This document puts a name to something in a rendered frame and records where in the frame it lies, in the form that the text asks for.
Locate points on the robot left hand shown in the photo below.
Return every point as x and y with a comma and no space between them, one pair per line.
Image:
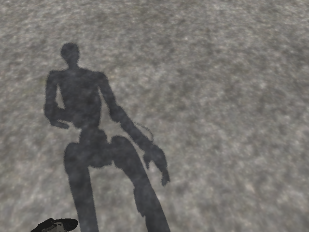
56,225

